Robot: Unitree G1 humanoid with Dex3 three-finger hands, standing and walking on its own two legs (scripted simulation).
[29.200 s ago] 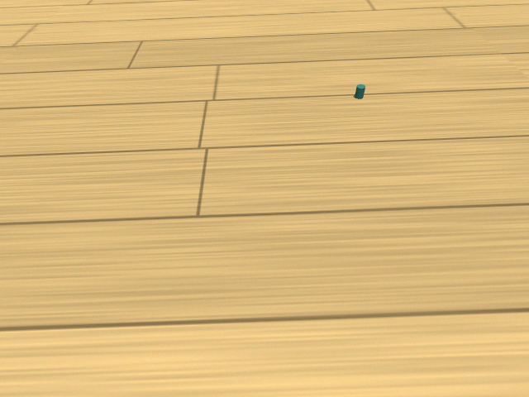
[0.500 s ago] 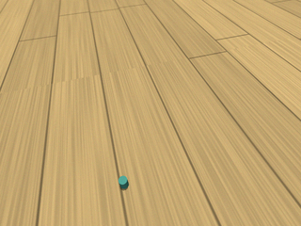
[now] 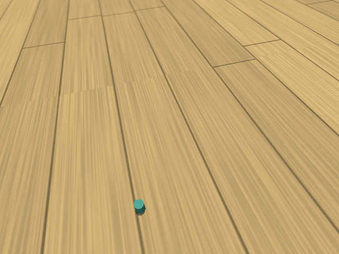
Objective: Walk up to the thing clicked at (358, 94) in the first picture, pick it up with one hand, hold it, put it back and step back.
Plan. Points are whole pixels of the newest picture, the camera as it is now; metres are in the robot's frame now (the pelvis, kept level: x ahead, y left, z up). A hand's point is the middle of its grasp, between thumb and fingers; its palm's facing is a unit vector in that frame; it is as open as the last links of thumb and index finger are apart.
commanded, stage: stand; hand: left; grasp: from above
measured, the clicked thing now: (139, 206) +0.51 +0.22 -0.74
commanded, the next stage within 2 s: rise first in 0.26 s
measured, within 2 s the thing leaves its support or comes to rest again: neither
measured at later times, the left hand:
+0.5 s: hand out of the picture +0.11 +0.25 -0.16, palm faces +0.04 -0.94 -0.33, open 7.8 cm
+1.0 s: hand out of the picture +0.14 +0.26 -0.21, palm faces -0.09 -0.91 -0.41, open 13.6 cm
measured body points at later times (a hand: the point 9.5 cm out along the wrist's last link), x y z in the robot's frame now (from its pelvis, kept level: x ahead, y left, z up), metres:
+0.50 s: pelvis -0.01 +0.00 -0.01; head +0.03 +0.00 +0.44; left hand +0.11 +0.30 -0.14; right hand +0.08 -0.29 -0.14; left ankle -0.01 +0.14 -0.75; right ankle +0.00 -0.12 -0.75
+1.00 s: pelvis -0.01 +0.02 -0.07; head +0.07 +0.03 +0.38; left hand +0.14 +0.31 -0.18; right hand +0.14 -0.24 -0.16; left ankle -0.01 +0.14 -0.75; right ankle +0.00 -0.12 -0.75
